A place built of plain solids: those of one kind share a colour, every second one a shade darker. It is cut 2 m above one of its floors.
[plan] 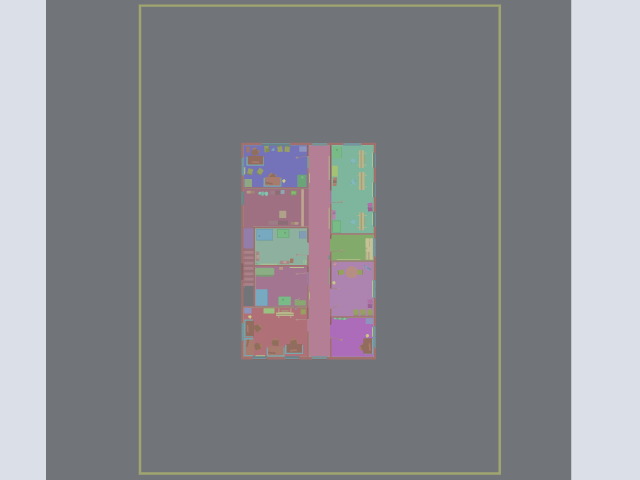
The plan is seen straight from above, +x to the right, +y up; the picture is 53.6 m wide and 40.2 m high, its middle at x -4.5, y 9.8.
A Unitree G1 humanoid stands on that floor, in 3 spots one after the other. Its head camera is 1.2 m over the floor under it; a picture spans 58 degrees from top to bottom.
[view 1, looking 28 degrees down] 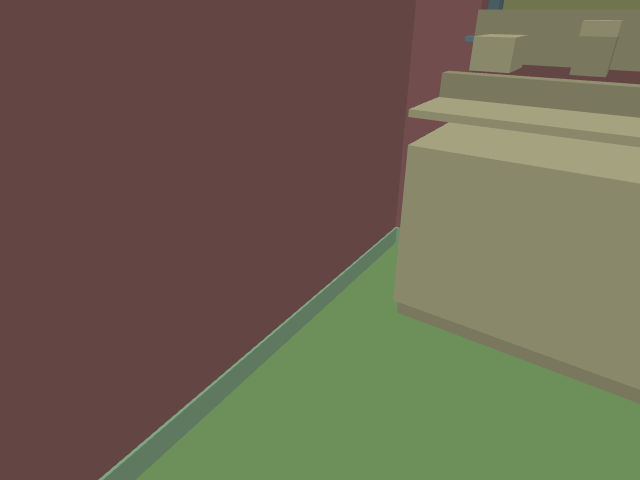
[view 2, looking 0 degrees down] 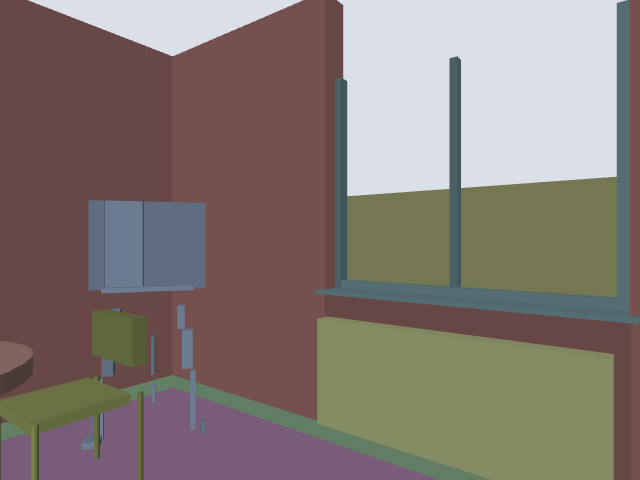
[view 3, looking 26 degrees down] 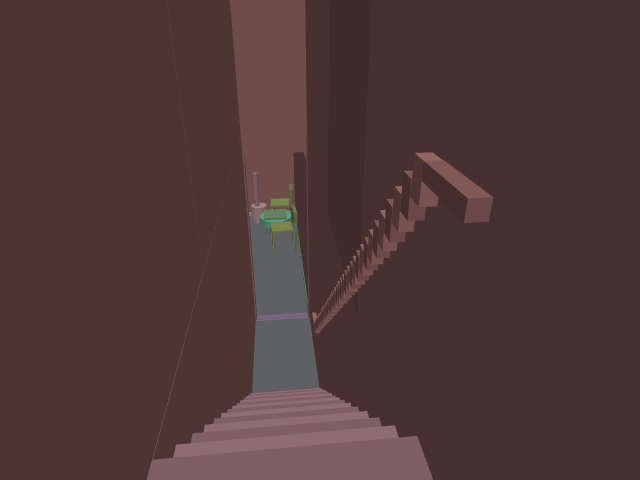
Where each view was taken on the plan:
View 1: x -2.10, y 9.35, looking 34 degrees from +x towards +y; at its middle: wall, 1.80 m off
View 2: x -2.10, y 4.90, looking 37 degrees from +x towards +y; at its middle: wall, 2.63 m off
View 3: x -10.48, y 9.83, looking -96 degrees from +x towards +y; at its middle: wall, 4.49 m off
